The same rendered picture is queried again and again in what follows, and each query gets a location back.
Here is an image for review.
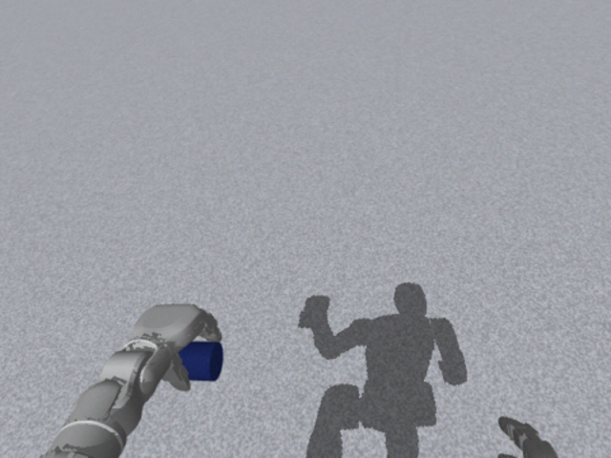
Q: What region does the left robot hand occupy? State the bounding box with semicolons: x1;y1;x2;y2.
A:
133;304;221;391

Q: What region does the left robot arm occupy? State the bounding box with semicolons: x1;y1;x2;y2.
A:
39;336;171;458

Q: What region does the can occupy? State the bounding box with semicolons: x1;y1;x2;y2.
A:
179;342;223;382

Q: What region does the right robot hand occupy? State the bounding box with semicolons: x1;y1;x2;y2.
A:
497;416;558;458

